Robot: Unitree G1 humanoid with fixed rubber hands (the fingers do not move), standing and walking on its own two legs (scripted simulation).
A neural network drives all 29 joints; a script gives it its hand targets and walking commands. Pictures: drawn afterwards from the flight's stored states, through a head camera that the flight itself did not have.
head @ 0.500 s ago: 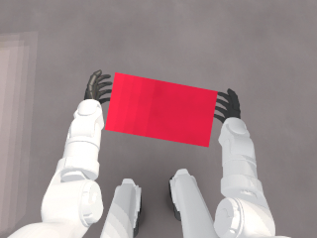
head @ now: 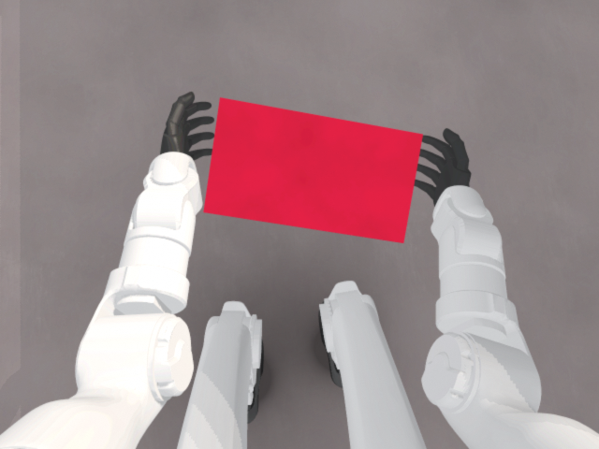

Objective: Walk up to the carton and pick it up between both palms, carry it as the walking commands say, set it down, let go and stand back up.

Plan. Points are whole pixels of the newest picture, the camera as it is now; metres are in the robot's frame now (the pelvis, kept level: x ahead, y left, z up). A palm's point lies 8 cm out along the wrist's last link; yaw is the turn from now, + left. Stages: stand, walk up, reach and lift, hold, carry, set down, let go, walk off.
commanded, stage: set down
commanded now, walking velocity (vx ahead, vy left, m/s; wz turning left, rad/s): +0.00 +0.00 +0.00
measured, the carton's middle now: (308, 176) +0.47 -0.06 -0.18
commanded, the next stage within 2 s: none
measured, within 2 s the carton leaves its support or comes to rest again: neither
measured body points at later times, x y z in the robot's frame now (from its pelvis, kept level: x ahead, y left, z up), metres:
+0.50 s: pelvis -0.02 -0.03 -0.07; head +0.28 -0.05 +0.26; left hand +0.51 +0.11 -0.17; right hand +0.44 -0.24 -0.20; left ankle +0.06 +0.09 -0.50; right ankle +0.12 -0.14 -0.50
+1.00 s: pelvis -0.05 -0.01 -0.14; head +0.31 -0.03 +0.12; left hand +0.53 +0.11 -0.27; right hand +0.47 -0.24 -0.28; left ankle +0.06 +0.09 -0.50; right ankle +0.11 -0.14 -0.50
